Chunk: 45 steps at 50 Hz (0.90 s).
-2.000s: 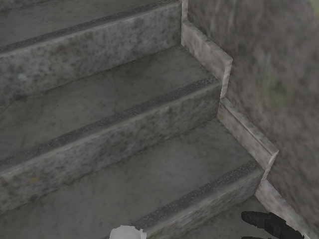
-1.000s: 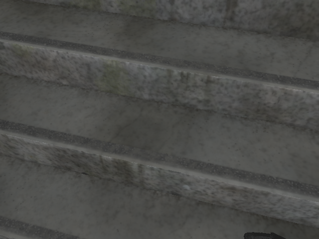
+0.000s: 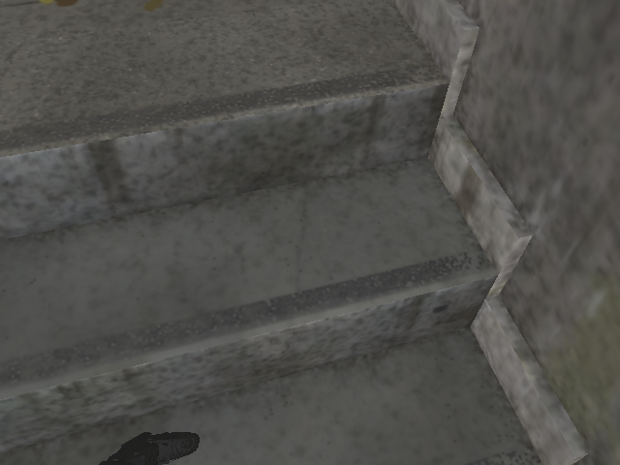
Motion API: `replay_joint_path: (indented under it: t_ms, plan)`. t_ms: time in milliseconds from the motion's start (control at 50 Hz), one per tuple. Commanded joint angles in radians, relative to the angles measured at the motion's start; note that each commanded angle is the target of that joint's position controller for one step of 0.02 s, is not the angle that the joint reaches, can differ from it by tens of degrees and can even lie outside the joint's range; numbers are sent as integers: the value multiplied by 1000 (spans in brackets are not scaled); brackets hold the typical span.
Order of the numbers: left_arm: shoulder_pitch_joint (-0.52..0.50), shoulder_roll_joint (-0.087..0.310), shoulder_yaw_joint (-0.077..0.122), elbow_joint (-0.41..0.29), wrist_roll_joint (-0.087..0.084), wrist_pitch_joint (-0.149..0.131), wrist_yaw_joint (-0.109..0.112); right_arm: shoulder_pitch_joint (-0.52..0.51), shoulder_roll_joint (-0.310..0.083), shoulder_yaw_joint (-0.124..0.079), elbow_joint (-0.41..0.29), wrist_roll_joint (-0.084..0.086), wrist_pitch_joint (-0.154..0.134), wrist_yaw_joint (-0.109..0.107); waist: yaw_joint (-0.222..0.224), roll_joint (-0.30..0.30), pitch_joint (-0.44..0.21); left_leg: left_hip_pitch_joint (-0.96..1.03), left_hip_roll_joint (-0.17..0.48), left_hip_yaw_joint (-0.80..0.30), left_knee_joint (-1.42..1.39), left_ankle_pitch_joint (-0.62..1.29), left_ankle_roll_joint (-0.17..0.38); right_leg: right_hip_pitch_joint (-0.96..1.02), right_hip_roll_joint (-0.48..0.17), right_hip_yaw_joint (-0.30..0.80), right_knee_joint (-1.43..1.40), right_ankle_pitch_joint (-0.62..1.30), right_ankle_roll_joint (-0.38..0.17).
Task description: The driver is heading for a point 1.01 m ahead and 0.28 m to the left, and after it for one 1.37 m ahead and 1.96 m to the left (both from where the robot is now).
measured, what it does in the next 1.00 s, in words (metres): climbs, turning left: left foot 0.17 m higher, then right foot 0.17 m higher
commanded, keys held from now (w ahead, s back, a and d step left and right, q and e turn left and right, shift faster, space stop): w+q+shift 0.56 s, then w+shift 0.42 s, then w+e+shift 0.02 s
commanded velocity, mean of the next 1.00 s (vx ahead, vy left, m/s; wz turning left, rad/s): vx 0.97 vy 0.00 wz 0.59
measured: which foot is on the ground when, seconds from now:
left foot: up 0.00-0.34, down 0.36-0.70, up 0.72-1.00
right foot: down 0.00-0.36, up 0.38-0.70, down 0.72-1.00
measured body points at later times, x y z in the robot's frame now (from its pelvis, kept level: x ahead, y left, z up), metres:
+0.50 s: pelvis +0.36 +0.05 +0.22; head +0.35 +0.03 +0.67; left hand +0.48 +0.32 +0.17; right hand +0.52 -0.17 +0.08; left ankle +0.33 +0.07 -0.46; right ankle +0.34 -0.11 -0.19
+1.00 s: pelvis +0.77 +0.19 +0.44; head +0.80 +0.21 +0.89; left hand +0.49 +0.27 +0.34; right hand +1.12 +0.29 +0.48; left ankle +0.82 +0.39 +0.00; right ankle +0.64 -0.02 -0.28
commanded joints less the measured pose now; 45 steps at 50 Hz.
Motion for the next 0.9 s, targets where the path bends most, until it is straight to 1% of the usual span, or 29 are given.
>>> replay_joint_path:
  t_ms: [20,40,80,140,200,220,260,300,320,340,360,380,400,420,440,460,520,580,600,620,640,680,700,720,740,760,800,820,900]
  plan:
    - [176,85,74,123,-9,-71,-6,-265,42,14,-265,-73,5,-14,99,52,-117,-614,-22,36,637,-6,45,550,-317,606,-728,239,-132]
    - [210,12,50,194,-14,-86,-12,-289,101,33,-285,-90,36,-20,53,32,-44,-688,-21,32,734,-79,67,488,-271,484,-755,327,-109]
    - [287,-28,32,268,14,-125,-6,-319,149,68,-308,-58,102,-21,31,10,3,-849,-5,6,766,-145,98,476,-293,332,-852,132,-46]
    - [336,26,17,348,0,-160,-5,-474,168,81,-403,-20,169,-77,-16,-45,97,-1054,-54,28,995,-208,135,446,-316,206,-1007,126,50]
    - [323,79,1,373,-28,-156,-15,-677,126,106,-497,-11,173,-88,-45,49,179,-932,-69,164,544,-208,123,286,-173,-47,-1145,326,106]
    - [360,152,15,356,-37,-146,12,-648,70,104,-483,18,188,-71,-49,40,142,-686,-56,314,299,-186,105,208,-171,-123,-1265,488,66]
    - [433,204,13,330,-58,-140,53,-526,-11,79,-410,-22,197,-42,-50,-31,-83,-291,-128,512,159,-243,108,409,-144,-204,-1128,1480,33]
    - [391,378,52,248,-75,-142,77,-317,-34,63,-362,-13,218,-48,-145,-235,-236,-153,-103,412,-26,-320,147,687,-271,-169,-889,2059,-39]
    - [323,382,60,188,-85,-121,73,-159,-89,31,-307,-36,220,-47,-203,-280,-310,-64,-138,401,-94,-447,160,813,-306,-126,-685,2190,-72]
    - [243,413,78,109,-96,-102,41,-101,-157,2,-288,-34,210,-44,-208,-233,-355,91,-187,384,-244,-549,130,776,-307,-83,-446,2173,-113]
    - [219,410,97,54,-68,-106,8,-109,-204,-28,-298,-24,192,-33,-190,-174,-335,199,-242,252,-583,-619,118,685,-261,-34,-132,1861,-112]
    - [164,210,67,16,-32,-108,-23,-304,-208,-54,-294,9,173,-16,-72,61,-157,180,-196,-100,-802,-558,204,283,-81,82,300,564,-52]
    - [145,113,38,-156,25,-123,-39,-423,-269,-59,-331,-33,182,-19,42,158,-182,237,19,-756,-1070,-539,353,-115,82,280,814,373,40]
    - [86,54,14,-233,79,-125,-29,-411,-254,-50,-336,-32,172,-42,60,4,-161,168,97,-915,-1209,-702,328,-217,50,354,1001,371,50]
    - [49,19,-5,-266,62,-123,-9,-288,-196,-32,-269,-46,146,-57,73,-71,50,50,103,-850,-1216,-657,291,-361,37,330,1068,334,56]
    - [-1,-58,-40,-295,67,-106,18,-155,-199,-32,-176,-64,128,-48,81,-69,91,68,63,-647,-1161,-469,246,-508,4,281,1225,238,24]
    - [-84,-2,-46,-293,19,-77,57,-130,-138,-4,-108,-65,92,-29,76,8,129,-24,12,-344,-1194,-153,201,-559,-18,194,1254,0,7]
    - [-342,-68,-99,-437,71,-51,69,-22,-205,-16,-7,-51,50,-34,68,-23,153,-114,-12,-256,-1280,-169,146,-541,-87,228,871,-241,-29]
    - [-325,-37,-105,-443,42,-42,59,-85,-226,-23,-23,-31,65,-51,104,-88,134,-280,-15,-199,-1474,-52,184,-223,-90,123,504,-122,1]
    - [-153,-32,-98,-380,11,-45,48,-180,-190,-16,-63,-20,74,-60,179,-92,20,-503,-54,-94,-1460,383,182,339,-51,18,238,53,16]
    - [8,20,-65,-284,-15,-46,52,-120,-242,-33,-73,12,64,-59,209,-31,-201,-433,-15,-119,-1316,981,202,672,41,-29,214,144,20]
    - [287,141,3,-224,19,-28,65,-172,-417,-109,-121,19,29,-38,351,63,-514,34,63,-130,-775,1665,137,760,11,197,-120,27,-28]
    - [500,264,46,-116,26,-61,42,-275,-391,-120,-144,4,4,-29,453,-107,-587,58,-35,-34,-354,1530,45,901,-30,245,-317,64,-40]
    - [473,274,57,0,-15,-65,27,-437,-231,-75,-192,-91,-16,-5,422,-283,-386,-141,-168,-6,-37,318,38,853,-43,306,-545,341,-60]
    - [331,256,63,43,-19,-68,23,-250,-42,-32,-222,-106,-22,4,206,-354,-361,-465,-258,-105,393,-65,19,926,-250,799,-649,799,-188]
    - [278,151,48,62,-16,-80,7,-163,-19,-11,-237,-106,11,12,114,-173,-354,-569,-202,-89,624,-89,46,909,-324,892,-652,629,-227]
    - [316,34,32,211,-23,-107,12,-390,37,27,-342,-123,80,-4,104,47,-96,-878,-151,-65,837,-258,100,799,-298,781,-718,223,-193]
    - [350,17,34,273,-16,-127,2,-420,96,56,-355,-125,101,-12,87,56,-17,-988,-150,-59,920,-328,124,771,-256,637,-714,277,-138]
    - [418,-11,8,375,-4,-158,-23,-625,111,86,-510,-55,157,-34,16,-39,208,-1079,-149,62,985,-568,138,468,-226,271,-1045,400,-59]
